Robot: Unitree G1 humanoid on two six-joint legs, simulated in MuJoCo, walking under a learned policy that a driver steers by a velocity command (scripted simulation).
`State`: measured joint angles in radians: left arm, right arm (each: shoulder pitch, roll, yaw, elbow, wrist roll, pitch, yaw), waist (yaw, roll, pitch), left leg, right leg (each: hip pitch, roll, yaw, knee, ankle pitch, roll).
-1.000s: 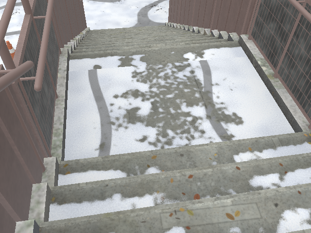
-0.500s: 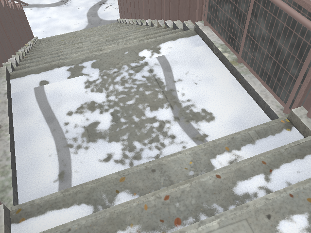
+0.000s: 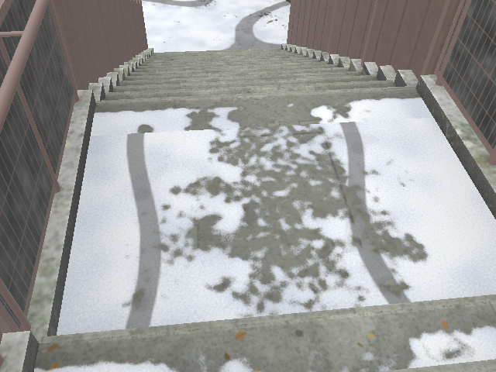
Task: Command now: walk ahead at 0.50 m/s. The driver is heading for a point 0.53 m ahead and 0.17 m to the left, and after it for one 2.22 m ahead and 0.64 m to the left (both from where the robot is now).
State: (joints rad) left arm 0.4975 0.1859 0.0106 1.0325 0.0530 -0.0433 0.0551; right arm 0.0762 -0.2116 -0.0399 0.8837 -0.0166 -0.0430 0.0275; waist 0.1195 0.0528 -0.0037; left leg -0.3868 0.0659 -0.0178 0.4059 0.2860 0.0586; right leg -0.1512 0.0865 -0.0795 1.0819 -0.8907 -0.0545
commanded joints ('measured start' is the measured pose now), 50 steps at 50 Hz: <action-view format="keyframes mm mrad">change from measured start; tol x32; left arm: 1 67 147 26 29 -8 7 -2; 25 -596 67 40 -242 -45 5 -86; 32 35 209 78 -95 -14 -9 -71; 50 76 97 28 -62 -10 -74 -32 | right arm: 1 405 -96 -37 115 -1 -8 -18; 32 689 -73 -30 99 37 20 -66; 50 -107 -41 -31 -65 -27 38 23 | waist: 1 -196 -31 -8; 4 -232 144 -338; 10 -34 -29 162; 27 -299 48 147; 33 -82 -254 -317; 50 -77 -66 143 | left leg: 1 447 -52 129 -30 41 23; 3 984 291 -198 382 635 147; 6 587 315 -371 -37 -420 251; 10 -133 146 -180 -95 -439 143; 27 183 -10 -360 410 -453 171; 30 88 -88 -240 909 -459 154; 32 -450 -191 -114 1589 -1275 84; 50 -435 -61 -35 436 238 50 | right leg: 1 -208 -161 173 285 986 -140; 3 -729 -9 118 1022 -57 -69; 16 -712 -201 160 -144 1157 25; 26 -404 -148 164 -732 1224 62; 30 75 -161 77 -860 1308 39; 32 709 -414 247 -304 1658 -16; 35 308 -497 494 -752 420 -165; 39 -303 -348 180 -732 881 -57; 42 -177 -391 180 -660 1168 -125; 50 -77 -340 90 -559 574 -44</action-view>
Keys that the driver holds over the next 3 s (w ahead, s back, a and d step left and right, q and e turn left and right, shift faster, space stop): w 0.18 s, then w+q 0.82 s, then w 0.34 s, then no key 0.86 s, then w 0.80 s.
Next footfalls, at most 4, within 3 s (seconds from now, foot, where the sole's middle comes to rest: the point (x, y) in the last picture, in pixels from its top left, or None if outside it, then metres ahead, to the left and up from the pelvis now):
0.02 left None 0.15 0.10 -0.83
0.60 right None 0.48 -0.10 -0.99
1.22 left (215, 356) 0.72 0.21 -1.15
1.76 right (249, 300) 1.05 0.12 -1.31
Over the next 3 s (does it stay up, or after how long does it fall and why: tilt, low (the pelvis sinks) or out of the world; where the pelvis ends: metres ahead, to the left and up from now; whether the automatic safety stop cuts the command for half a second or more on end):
stays up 1.19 0.24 -0.53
